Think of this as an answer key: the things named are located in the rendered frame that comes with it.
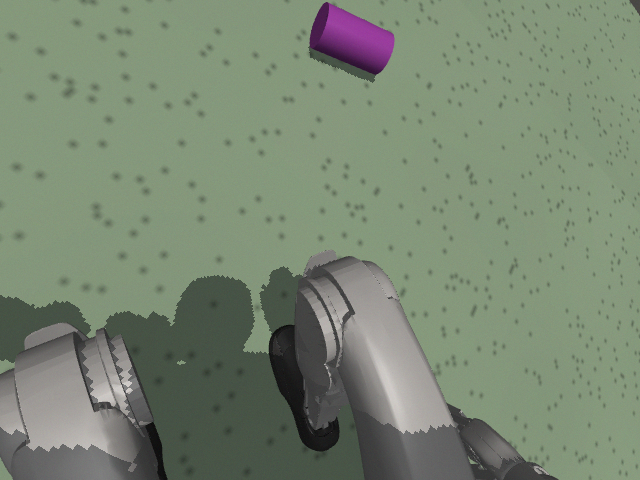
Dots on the right robot foot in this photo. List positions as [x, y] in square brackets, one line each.
[290, 383]

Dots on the left robot foot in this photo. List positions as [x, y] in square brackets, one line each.
[157, 446]

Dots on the right robot hand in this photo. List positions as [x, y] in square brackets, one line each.
[485, 446]

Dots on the right robot arm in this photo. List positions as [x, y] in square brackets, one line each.
[528, 471]

